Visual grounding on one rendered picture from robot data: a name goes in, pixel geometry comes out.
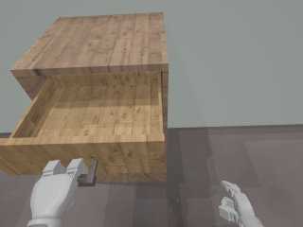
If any right robot forearm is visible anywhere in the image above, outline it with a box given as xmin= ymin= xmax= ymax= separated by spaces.
xmin=238 ymin=214 xmax=264 ymax=227

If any left robot hand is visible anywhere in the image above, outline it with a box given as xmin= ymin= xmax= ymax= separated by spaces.
xmin=30 ymin=158 xmax=89 ymax=219

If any handle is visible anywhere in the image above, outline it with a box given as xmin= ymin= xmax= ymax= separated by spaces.
xmin=77 ymin=159 xmax=98 ymax=187

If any drawer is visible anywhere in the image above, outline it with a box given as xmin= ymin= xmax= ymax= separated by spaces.
xmin=0 ymin=71 xmax=165 ymax=176

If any right robot hand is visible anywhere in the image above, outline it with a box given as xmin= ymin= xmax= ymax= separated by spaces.
xmin=219 ymin=181 xmax=255 ymax=224

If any cabinet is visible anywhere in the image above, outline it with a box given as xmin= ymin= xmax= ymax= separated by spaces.
xmin=10 ymin=12 xmax=169 ymax=183

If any left robot forearm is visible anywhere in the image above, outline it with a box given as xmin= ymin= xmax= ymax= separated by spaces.
xmin=27 ymin=217 xmax=63 ymax=227

